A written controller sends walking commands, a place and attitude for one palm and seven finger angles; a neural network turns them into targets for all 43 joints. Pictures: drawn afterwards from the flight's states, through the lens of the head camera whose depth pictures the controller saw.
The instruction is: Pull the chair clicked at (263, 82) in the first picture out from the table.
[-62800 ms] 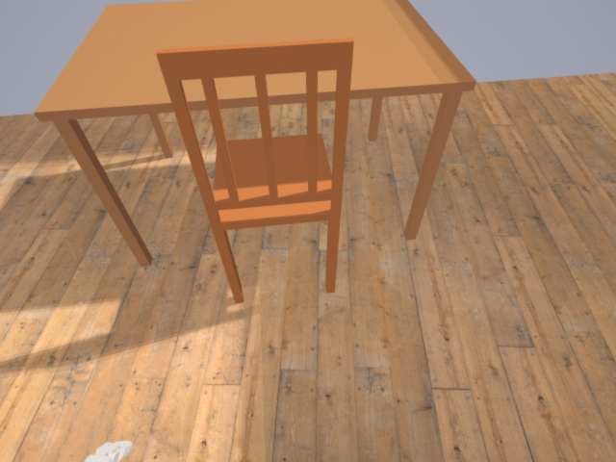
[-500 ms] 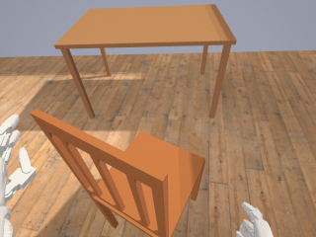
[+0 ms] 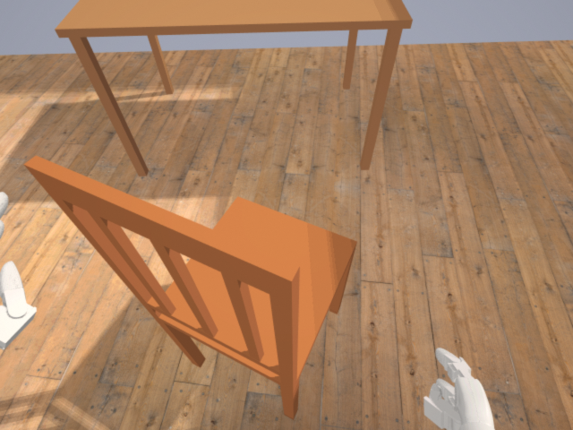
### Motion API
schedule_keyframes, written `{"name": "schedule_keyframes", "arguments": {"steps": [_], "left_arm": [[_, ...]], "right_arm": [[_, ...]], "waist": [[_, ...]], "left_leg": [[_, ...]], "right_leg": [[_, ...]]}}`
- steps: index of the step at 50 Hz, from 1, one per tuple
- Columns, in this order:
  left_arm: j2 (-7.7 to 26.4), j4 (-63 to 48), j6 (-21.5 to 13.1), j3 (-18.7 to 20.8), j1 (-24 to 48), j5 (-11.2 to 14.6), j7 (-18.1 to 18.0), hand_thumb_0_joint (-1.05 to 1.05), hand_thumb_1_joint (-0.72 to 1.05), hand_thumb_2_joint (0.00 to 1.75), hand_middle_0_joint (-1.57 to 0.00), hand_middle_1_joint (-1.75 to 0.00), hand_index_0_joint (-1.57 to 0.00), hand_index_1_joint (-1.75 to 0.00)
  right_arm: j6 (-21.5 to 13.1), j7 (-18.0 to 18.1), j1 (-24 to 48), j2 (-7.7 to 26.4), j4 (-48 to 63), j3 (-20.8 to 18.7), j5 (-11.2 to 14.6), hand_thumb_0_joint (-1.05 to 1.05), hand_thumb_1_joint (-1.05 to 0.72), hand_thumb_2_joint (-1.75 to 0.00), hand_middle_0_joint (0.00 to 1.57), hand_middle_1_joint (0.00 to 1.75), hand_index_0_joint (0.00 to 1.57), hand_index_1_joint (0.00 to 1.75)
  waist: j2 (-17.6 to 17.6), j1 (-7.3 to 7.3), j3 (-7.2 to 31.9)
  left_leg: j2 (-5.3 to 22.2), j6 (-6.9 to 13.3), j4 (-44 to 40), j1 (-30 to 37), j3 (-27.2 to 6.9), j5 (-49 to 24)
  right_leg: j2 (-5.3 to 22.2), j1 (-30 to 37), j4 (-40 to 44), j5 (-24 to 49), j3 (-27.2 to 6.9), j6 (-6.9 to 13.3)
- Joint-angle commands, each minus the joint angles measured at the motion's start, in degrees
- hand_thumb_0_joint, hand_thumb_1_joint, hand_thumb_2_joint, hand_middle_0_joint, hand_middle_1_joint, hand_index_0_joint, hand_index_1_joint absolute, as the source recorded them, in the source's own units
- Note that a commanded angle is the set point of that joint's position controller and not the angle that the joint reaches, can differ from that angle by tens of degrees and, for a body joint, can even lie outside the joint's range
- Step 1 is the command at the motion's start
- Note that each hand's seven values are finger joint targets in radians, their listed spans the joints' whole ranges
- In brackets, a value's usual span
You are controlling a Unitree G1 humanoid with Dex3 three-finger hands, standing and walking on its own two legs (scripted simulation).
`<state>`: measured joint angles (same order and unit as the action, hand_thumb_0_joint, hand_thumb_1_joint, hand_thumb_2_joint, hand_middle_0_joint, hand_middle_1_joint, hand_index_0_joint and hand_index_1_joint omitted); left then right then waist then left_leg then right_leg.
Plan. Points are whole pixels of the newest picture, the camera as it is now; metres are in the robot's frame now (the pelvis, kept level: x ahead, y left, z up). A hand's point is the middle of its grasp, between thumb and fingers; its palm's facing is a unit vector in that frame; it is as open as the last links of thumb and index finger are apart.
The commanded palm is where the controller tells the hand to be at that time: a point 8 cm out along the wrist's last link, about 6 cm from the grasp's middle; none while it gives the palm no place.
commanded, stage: step back with the hand held close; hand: left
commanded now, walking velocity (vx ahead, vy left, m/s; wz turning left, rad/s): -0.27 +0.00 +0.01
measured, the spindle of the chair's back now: (191, 295) +0.32 +0.18 -0.06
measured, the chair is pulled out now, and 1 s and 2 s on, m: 0.79 0.79 0.79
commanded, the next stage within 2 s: stop stepping back and stand still in 1.38 s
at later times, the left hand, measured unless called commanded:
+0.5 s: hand out of the picture +0.14 +0.26 +0.17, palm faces +0.47 -0.72 -0.52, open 7.4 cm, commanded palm +0.07 +0.30 +0.18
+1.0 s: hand out of the picture +0.07 +0.29 +0.18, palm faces +0.61 -0.60 -0.51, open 7.4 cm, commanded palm -0.01 +0.31 +0.18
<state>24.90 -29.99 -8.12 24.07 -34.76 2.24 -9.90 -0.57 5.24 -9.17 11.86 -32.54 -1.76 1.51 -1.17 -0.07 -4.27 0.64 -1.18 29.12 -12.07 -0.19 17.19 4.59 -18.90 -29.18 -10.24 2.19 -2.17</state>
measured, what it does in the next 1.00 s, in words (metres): shifts its weight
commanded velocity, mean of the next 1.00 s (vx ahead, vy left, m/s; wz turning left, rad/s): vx -0.35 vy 0.00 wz -0.04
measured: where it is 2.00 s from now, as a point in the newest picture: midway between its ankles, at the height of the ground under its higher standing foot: outside the picture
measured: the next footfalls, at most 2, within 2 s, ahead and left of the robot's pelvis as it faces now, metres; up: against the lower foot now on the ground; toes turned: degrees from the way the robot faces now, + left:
right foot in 1.40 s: -0.12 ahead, -0.15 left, +0.00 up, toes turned -4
left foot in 1.66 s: -0.12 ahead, +0.10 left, +0.00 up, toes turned +0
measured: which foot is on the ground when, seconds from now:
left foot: down 0.00-1.00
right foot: down 0.00-1.00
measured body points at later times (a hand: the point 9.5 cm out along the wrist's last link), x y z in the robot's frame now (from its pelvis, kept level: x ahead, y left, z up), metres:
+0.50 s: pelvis -0.07 +0.00 -0.01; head -0.04 +0.00 +0.44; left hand +0.10 +0.30 +0.20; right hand +0.09 -0.25 -0.09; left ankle -0.02 +0.13 -0.73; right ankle +0.05 -0.14 -0.73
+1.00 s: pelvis -0.09 -0.01 -0.03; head -0.06 +0.00 +0.42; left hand +0.03 +0.31 +0.20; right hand +0.11 -0.22 -0.11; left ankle -0.02 +0.15 -0.73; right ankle +0.06 -0.13 -0.74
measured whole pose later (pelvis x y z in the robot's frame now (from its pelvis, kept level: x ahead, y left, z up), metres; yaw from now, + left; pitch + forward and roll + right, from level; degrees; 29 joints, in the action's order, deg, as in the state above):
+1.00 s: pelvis -0.09 -0.01 -0.03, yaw +11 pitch -1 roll +0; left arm 25.8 -32.5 -16.2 29.5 -28.4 -0.2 -11.2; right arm -10.0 4.5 -12.1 10.7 -35.1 -1.9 -0.1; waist 1.4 0.7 -5.0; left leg 3.4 -0.3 43.7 -28.9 2.1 16.2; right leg 2.1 -29.6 -39.8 -7.1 -2.3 -1.7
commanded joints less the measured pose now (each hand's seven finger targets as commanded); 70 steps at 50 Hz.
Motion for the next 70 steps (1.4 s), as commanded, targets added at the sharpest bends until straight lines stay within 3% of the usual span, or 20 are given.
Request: {"name": "schedule_keyframes", "arguments": {"steps": [1,9,13,20,26,30,35,38,40,42,44,48,51,54,56,58,60,62,67,70], "left_arm": [[8.5,-11.0,-3.4,8.2,0.6,0.4,-2.3,0.00,0.90,0.90,-0.20,-0.30,-0.20,-0.30],[8.0,-8.0,-3.2,6.2,6.6,-0.8,-2.9,0.00,0.90,0.90,-0.20,-0.30,-0.20,-0.30],[9.2,-9.5,-3.6,6.4,8.7,-1.0,-3.1,0.00,0.90,0.90,-0.20,-0.30,-0.20,-0.30],[11.4,-12.2,-4.8,10.2,4.7,-1.0,-3.5,0.00,0.90,0.90,-0.20,-0.30,-0.20,-0.30],[9.0,-11.0,-5.6,9.7,3.0,-1.8,-3.5,0.00,0.90,0.90,-0.20,-0.30,-0.20,-0.30],[10.4,-10.8,-6.1,10.4,3.5,-1.5,-3.6,0.00,0.90,0.90,-0.20,-0.30,-0.20,-0.30],[9.8,-11.4,-7.6,10.7,6.4,-3.1,-3.8,0.00,0.90,0.90,-0.20,-0.30,-0.20,-0.30],[10.4,-15.1,-8.5,10.4,6.0,-1.9,-3.4,0.00,0.90,0.90,-0.20,-0.30,-0.20,-0.30],[11.5,-14.4,-9.3,12.2,4.4,-1.8,-3.3,0.00,0.90,0.90,-0.20,-0.30,-0.20,-0.30],[9.5,-12.3,-10.0,12.4,4.8,-3.2,-3.3,0.00,0.90,0.90,-0.20,-0.30,-0.20,-0.30],[7.8,-11.1,-10.4,11.7,6.8,-3.5,-3.0,0.00,0.90,0.90,-0.20,-0.30,-0.20,-0.30],[11.3,-14.5,-11.6,12.6,6.0,-1.3,-2.2,0.00,0.90,0.90,-0.20,-0.30,-0.20,-0.30],[9.8,-11.1,-10.2,12.3,4.8,-1.4,-2.8,0.00,0.90,0.90,-0.20,-0.30,-0.20,-0.30],[9.9,-12.3,-10.6,11.0,7.1,-1.2,-2.3,0.00,0.90,0.90,-0.20,-0.30,-0.20,-0.30],[9.6,-12.8,-11.9,10.9,6.9,-1.2,-1.7,0.00,0.90,0.90,-0.20,-0.30,-0.20,-0.30],[7.8,-15.4,-12.7,11.0,10.0,-1.1,-1.9,0.00,0.90,0.90,-0.20,-0.30,-0.20,-0.30],[9.3,-17.3,-13.8,11.1,13.6,-0.5,-1.9,0.00,0.90,0.90,-0.20,-0.30,-0.20,-0.30],[6.4,-13.1,-13.1,9.0,7.5,1.0,-0.9,0.00,0.90,0.90,-0.20,-0.30,-0.20,-0.30],[9.4,-14.1,-12.7,10.9,9.7,0.9,0.5,0.00,0.90,0.90,-0.20,-0.30,-0.20,-0.30],[11.9,-12.8,-13.9,12.2,9.5,-0.1,1.4,0.00,0.90,0.90,-0.20,-0.30,-0.20,-0.30]], "right_arm": [[-3.7,0.7,4.6,6.4,8.8,-1.7,0.0,0.00,-0.90,-0.90,0.20,0.30,0.20,0.30],[-5.3,0.4,2.4,6.9,7.9,-1.4,-0.5,0.00,-0.90,-0.90,0.20,0.30,0.20,0.30],[-5.8,0.2,2.2,7.3,8.0,-1.0,-0.9,0.00,-0.90,-0.90,0.20,0.30,0.20,0.30],[-6.8,0.3,2.8,7.8,8.1,-1.4,-0.6,0.00,-0.90,-0.90,0.20,0.30,0.20,0.30],[-7.7,-0.1,2.0,8.2,8.2,-2.0,-0.5,0.00,-0.90,-0.90,0.20,0.30,0.20,0.30],[-8.2,-0.1,1.9,7.9,6.8,-2.3,-0.8,0.00,-0.90,-0.90,0.20,0.30,0.20,0.30],[-9.5,0.2,1.7,8.5,7.1,-2.3,-0.8,0.00,-0.90,-0.90,0.20,0.30,0.20,0.30],[-10.2,-0.1,0.8,7.5,6.1,-2.4,-1.2,0.00,-0.90,-0.90,0.20,0.30,0.20,0.30],[-10.5,-0.1,1.1,7.0,5.2,-2.5,-1.8,0.00,-0.90,-0.90,0.20,0.30,0.20,0.30],[-10.9,-0.2,1.3,8.3,6.5,-2.9,-1.7,0.00,-0.90,-0.90,0.20,0.30,0.20,0.30],[-11.5,-0.3,0.5,8.5,6.7,-2.9,-1.1,0.00,-0.90,-0.90,0.20,0.30,0.20,0.30],[-12.3,-0.2,0.0,6.1,4.7,-3.6,-1.6,0.00,-0.90,-0.90,0.20,0.30,0.20,0.30],[-11.8,-1.2,0.1,6.3,4.3,-4.0,-2.2,0.00,-0.90,-0.90,0.20,0.30,0.20,0.30],[-11.4,-1.9,0.4,6.3,2.9,-2.9,-2.4,0.00,-0.90,-0.90,0.20,0.30,0.20,0.30],[-11.9,-1.2,0.0,6.7,2.2,-2.7,-2.5,0.00,-0.90,-0.90,0.20,0.30,0.20,0.30],[-13.3,0.0,3.1,7.5,4.0,-2.6,-2.4,0.00,-0.90,-0.90,0.20,0.30,0.20,0.30],[-14.5,0.4,2.3,5.6,3.0,-3.1,-2.3,0.00,-0.90,-0.90,0.20,0.30,0.20,0.30],[-14.3,-1.5,-0.2,7.9,3.5,-5.3,-0.3,0.00,-0.90,-0.90,0.20,0.30,0.20,0.30],[-13.6,-2.6,-0.3,7.3,3.4,-3.2,-1.4,0.00,-0.90,-0.90,0.20,0.30,0.20,0.30],[-14.9,-3.0,-1.7,5.1,2.1,-2.8,-2.2,0.00,-0.90,-0.90,0.20,0.30,0.20,0.30]], "waist": [[-4.7,-0.69,11.5],[3.5,-0.55,4.7],[4.9,-0.43,5.6],[-2.3,-0.72,9.6],[-3.9,-0.44,6.7],[-0.1,-0.30,7.8],[-5.8,-0.32,5.5],[1.3,-0.03,9.8],[-0.4,0.04,11.2],[-9.0,-0.01,7.0],[-9.8,0.19,4.5],[4.1,0.64,12.3],[3.8,0.51,7.1],[12.2,0.80,8.3],[3.7,1.08,11.1],[-16.2,1.11,9.5],[-12.7,1.94,9.1],[-10.5,1.24,11.5],[-14.3,0.41,8.3],[1.3,0.57,6.0]], "left_leg": [[6.4,2.3,-6.5,-8.6,-3.5,-13.6],[2.5,2.7,-2.6,-13.8,-1.8,10.5],[2.0,3.0,0.0,-10.5,-1.8,11.5],[4.7,3.8,-5.8,-16.9,-4.8,9.1],[6.1,4.5,-7.1,-26.6,-6.0,18.5],[4.6,3.6,-3.2,-21.0,-4.7,13.0],[8.1,6.1,-7.8,-34.3,-7.6,26.2],[5.0,3.9,-0.6,-20.0,-5.3,9.6],[4.8,3.4,0.0,-16.5,-4.3,10.0],[8.9,6.3,-5.8,-33.7,-5.8,31.4],[11.5,7.5,-8.9,-42.0,-7.5,33.5],[4.9,3.0,6.7,-13.9,-0.7,9.4],[3.4,2.6,14.2,-13.6,0.5,25.3],[2.7,2.2,10.9,-4.6,0.7,14.3],[5.9,4.0,0.8,-3.5,-0.9,11.2],[21.5,10.5,-13.3,-20.0,-13.8,18.2],[24.9,11.6,-14.8,-18.3,-14.4,6.6],[22.4,7.8,-7.9,-8.7,-1.0,-1.7],[20.3,5.0,-4.7,-10.0,-1.0,4.9],[10.0,-0.5,11.6,-8.6,5.3,11.3]], "right_leg": [[1.7,13.8,-2.2,14.4,-1.8,2.1],[4.0,3.5,8.7,-11.8,-9.2,3.3],[5.4,-1.5,12.8,-22.7,-9.8,4.0],[2.2,9.4,4.8,-9.6,-6.1,2.2],[1.2,11.4,1.5,-12.1,-6.5,2.4],[2.6,6.8,3.6,-7.3,-8.2,3.3],[-0.3,13.2,-3.8,-14.1,-7.3,2.2],[2.0,5.6,-0.4,0.7,-9.3,3.7],[3.0,2.7,1.2,-0.2,-10.5,4.4],[-0.6,9.7,-4.7,-18.4,-9.7,3.0],[-3.8,14.5,-13.7,-13.6,-6.3,2.0],[2.5,-2.5,-2.1,7.1,-14.1,4.5],[6.5,-13.2,12.1,-29.9,-21.8,7.3],[5.9,-16.2,10.9,-22.5,-17.2,6.5],[1.2,-12.8,0.5,-15.9,-12.1,3.7],[-6.3,-3.6,-28.2,-16.0,-2.5,0.2],[-6.1,-6.7,-43.3,-20.2,-5.8,0.1],[-5.1,-9.6,-40.5,-20.6,-4.5,1.0],[-2.2,0.7,-11.3,-15.9,0.4,1.4],[1.3,-0.6,10.0,-3.6,-2.6,3.3]]}}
